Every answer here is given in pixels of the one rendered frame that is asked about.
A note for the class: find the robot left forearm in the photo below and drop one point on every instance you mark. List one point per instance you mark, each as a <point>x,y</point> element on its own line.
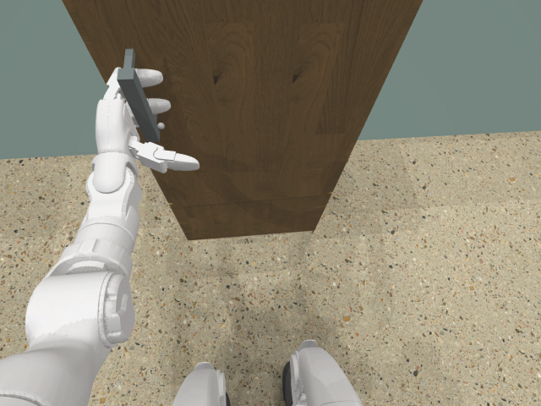
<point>107,235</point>

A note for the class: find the left robot hand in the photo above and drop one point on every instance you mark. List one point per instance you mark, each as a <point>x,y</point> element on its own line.
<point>115,123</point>

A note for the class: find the robot left shin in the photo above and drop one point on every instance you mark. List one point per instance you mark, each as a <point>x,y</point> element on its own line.
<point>203,365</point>

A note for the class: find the right robot thigh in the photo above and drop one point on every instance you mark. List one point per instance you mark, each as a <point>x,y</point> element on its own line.
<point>315,373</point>

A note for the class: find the robot left upper arm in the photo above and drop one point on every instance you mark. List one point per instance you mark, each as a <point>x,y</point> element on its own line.
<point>74,322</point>

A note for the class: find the handle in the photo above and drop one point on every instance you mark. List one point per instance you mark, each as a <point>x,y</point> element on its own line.
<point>135,96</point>

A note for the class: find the cupboard door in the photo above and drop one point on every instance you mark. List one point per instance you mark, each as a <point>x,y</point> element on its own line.
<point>267,95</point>

